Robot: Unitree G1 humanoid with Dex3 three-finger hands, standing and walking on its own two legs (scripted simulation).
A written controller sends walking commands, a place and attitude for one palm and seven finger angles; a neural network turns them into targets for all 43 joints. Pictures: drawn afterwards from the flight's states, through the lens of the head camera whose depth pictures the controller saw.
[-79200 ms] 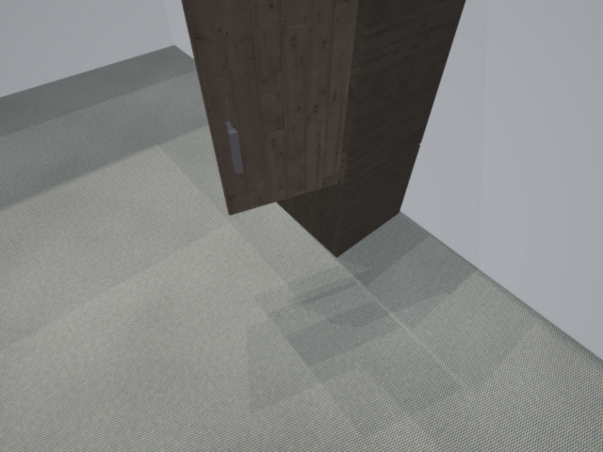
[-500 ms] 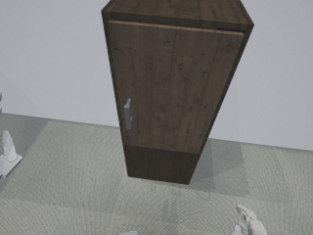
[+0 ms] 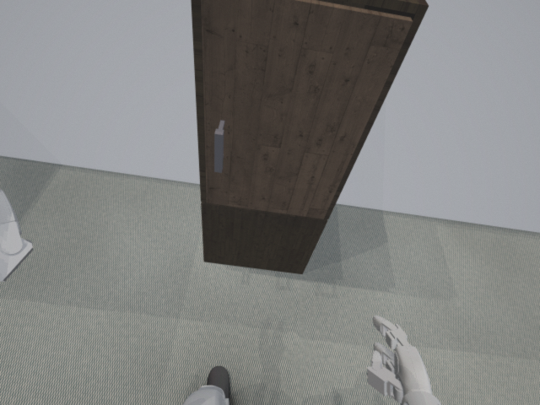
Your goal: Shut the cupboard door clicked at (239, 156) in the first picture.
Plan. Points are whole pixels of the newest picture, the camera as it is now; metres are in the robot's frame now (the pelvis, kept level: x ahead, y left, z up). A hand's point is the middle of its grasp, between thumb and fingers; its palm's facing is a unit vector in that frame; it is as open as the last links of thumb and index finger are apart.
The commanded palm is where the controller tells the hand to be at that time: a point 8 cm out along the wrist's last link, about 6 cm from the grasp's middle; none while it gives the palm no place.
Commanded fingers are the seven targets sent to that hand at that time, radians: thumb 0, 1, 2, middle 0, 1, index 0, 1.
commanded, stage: stop stepping back and stand still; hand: left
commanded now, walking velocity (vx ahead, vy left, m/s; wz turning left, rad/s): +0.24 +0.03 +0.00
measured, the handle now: (220, 146) +0.66 +0.18 -0.07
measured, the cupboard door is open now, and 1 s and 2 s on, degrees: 0 0 0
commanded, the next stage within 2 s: let the arm hang, fingers relaxed in 1.96 s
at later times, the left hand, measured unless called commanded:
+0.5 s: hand out of the picture +0.06 +0.27 +0.19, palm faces +0.42 -0.81 -0.42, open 7.5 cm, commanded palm +0.03 +0.30 +0.19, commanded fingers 0.00 0.90 0.90 -0.20 -0.30 -0.20 -0.30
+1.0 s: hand out of the picture +0.07 +0.26 +0.18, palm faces +0.47 -0.75 -0.47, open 7.4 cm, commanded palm +0.02 +0.29 +0.19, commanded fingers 0.00 0.90 0.90 -0.20 -0.30 -0.20 -0.30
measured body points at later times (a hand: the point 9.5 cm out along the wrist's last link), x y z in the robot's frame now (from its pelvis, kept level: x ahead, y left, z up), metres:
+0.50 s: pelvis -0.12 +0.01 +0.01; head -0.15 +0.04 +0.46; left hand +0.03 +0.31 +0.21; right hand -0.04 -0.26 -0.07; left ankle -0.09 +0.14 -0.67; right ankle -0.15 -0.11 -0.72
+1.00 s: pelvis -0.13 +0.00 +0.01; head -0.14 -0.02 +0.46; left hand +0.04 +0.30 +0.21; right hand +0.00 -0.24 -0.10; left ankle -0.12 +0.14 -0.66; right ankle -0.11 -0.06 -0.72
